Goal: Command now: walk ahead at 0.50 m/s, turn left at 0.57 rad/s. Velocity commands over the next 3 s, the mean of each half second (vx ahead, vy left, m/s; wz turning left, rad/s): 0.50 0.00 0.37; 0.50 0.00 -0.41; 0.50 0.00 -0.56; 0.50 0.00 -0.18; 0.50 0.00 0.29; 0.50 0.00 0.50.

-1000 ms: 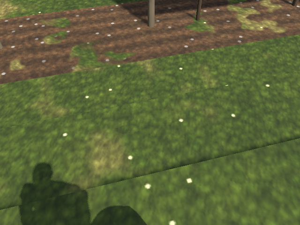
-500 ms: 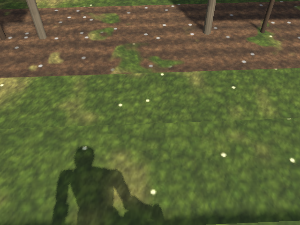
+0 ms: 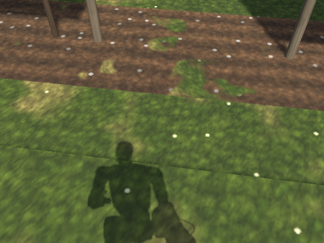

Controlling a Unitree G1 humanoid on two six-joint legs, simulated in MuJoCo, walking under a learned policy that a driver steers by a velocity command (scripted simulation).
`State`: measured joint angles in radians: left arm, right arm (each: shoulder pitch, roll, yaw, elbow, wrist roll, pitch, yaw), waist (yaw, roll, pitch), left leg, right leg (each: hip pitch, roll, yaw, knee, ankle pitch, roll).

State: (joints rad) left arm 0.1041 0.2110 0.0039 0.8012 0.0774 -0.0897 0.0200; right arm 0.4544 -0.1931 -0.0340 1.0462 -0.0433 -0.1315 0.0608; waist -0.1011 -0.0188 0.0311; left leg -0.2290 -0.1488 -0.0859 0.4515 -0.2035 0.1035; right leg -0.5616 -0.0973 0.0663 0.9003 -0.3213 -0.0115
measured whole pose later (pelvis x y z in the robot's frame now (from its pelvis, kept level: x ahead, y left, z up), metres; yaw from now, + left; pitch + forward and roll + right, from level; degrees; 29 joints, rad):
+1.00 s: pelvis +0.55 +0.10 -0.20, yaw -6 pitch -1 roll +2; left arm 0.03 0.22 0.01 0.84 0.05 -0.06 -0.09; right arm 0.54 -0.14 -0.01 1.05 -0.10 -0.11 0.02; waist -0.07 -0.04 0.02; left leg 0.16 0.04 0.32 0.28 -0.39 -0.04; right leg -0.65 -0.07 -0.01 0.71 0.06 -0.10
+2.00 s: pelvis +1.04 -0.20 -0.37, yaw -28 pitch +1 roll +5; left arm 0.05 0.22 0.02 0.83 -0.03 -0.06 -0.06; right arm 0.65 -0.16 -0.01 1.08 0.04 -0.07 -0.02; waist -0.12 -0.04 -0.01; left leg -0.28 0.02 -0.08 1.71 -0.85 -0.03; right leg -0.38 -0.09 0.00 0.47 -0.04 -0.03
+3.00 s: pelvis +1.56 -0.37 -0.39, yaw -1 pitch +4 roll -1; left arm 0.01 0.22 0.06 0.73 0.00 -0.13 -0.02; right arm 0.35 -0.26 -0.09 0.78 0.04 -0.05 -0.02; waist -0.06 0.03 -0.02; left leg -0.23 -0.11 -0.21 0.83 -0.48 0.06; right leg -0.46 0.06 0.02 0.51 -0.11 -0.03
